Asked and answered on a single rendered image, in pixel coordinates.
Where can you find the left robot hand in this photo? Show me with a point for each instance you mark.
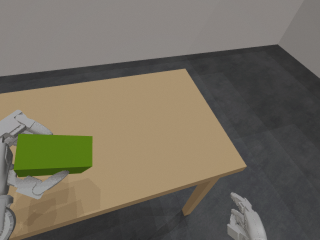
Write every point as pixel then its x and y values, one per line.
pixel 12 125

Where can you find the right robot hand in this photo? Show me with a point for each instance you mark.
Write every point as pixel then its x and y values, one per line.
pixel 250 225

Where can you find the robot left forearm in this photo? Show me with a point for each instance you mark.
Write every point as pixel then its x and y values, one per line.
pixel 7 217

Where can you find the table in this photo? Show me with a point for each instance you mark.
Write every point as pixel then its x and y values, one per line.
pixel 152 134

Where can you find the sponge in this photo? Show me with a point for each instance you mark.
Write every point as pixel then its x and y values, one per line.
pixel 44 155

